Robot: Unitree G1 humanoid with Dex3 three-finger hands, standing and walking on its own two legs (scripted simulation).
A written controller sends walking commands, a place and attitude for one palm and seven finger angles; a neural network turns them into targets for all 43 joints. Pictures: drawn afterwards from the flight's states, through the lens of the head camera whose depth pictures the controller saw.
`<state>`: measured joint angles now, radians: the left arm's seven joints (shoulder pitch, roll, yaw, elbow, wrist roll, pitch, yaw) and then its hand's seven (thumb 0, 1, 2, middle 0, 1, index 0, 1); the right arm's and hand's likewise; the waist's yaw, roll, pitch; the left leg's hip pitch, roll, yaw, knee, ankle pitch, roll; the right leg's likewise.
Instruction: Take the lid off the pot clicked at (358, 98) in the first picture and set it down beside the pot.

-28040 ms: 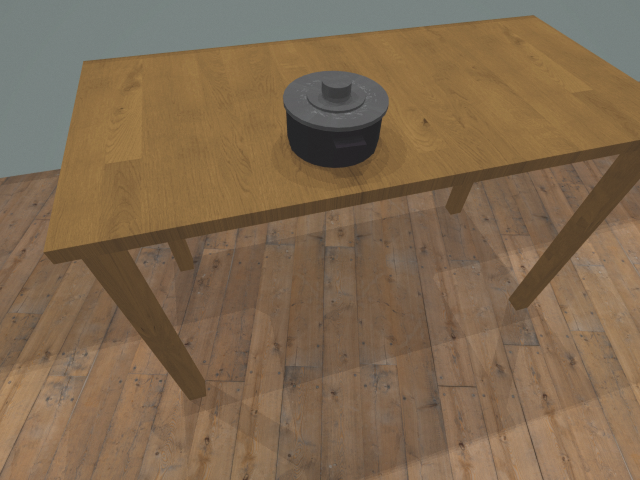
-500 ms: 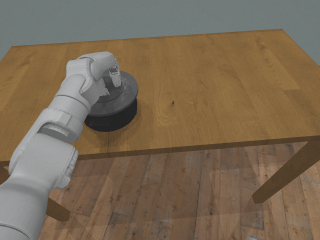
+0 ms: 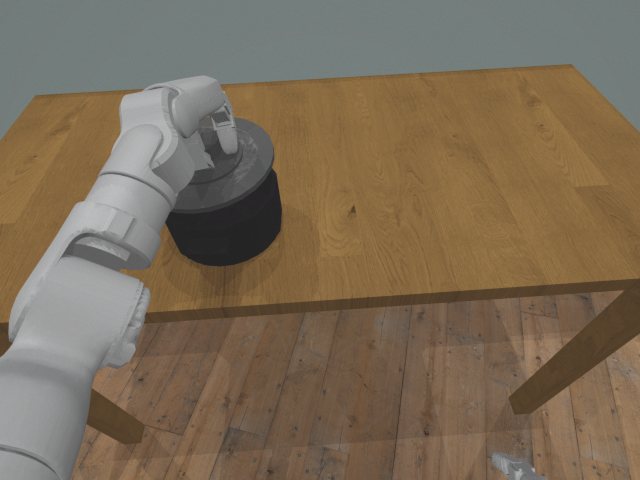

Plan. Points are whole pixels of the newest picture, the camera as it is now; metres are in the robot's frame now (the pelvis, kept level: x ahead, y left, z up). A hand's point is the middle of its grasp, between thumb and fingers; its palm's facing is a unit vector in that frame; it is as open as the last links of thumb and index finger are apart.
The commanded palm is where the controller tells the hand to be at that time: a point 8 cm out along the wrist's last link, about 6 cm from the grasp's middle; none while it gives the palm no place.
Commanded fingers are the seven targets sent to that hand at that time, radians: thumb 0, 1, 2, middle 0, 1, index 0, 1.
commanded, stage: lift the lid straight up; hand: left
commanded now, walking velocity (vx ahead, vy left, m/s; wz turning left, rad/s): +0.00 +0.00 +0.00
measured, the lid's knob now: (200, 145) +0.49 +0.16 +0.16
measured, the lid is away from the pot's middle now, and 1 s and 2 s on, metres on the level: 0.01 0.01 0.09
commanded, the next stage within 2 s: move the lid sideways beside the pot in 1.20 s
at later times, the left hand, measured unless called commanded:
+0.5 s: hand (192, 115) +0.46 +0.14 +0.23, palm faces -0.27 -0.12 -0.95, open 6.4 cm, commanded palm +0.45 +0.15 +0.31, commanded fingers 0.00 0.63 1.02 -0.65 -1.06 -0.93 -1.14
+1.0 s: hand (175, 81) +0.46 +0.15 +0.27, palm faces -0.22 -0.14 -0.97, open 6.3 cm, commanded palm +0.45 +0.15 +0.35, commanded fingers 0.00 0.63 1.02 -0.65 -1.06 -0.93 -1.14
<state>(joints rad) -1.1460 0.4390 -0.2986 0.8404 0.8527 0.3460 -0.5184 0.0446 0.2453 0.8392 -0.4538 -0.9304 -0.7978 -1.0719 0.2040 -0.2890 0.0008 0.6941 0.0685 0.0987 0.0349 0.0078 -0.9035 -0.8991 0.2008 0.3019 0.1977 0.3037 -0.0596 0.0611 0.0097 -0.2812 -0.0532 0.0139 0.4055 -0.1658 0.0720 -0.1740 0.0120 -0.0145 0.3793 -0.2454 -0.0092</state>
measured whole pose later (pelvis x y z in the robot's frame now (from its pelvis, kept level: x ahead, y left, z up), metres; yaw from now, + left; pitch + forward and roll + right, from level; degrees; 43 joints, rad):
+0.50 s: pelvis -0.01 +0.00 +0.00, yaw +1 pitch +2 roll -1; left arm -1.26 0.44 -0.32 0.85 0.86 0.36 -0.55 0.05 0.25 0.84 -0.45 -0.93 -0.82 -1.08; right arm 0.21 -0.29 0.01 0.71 0.07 0.08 0.03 0.01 -0.90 -0.90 0.20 0.30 0.20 0.30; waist -0.05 0.07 0.01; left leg -0.27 -0.06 0.00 0.39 -0.15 0.07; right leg -0.17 0.01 -0.02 0.38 -0.24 -0.01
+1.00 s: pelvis -0.01 -0.01 +0.00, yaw +0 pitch +1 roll -1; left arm -1.36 0.49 -0.31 0.90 0.88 0.40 -0.59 0.04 0.25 0.84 -0.45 -0.92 -0.83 -1.09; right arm 0.21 -0.30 0.01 0.71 0.07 0.06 0.03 0.01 -0.90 -0.90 0.20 0.30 0.20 0.30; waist -0.05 0.06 0.01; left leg -0.26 -0.05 0.01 0.38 -0.14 0.06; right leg -0.16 0.02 -0.02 0.37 -0.23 -0.02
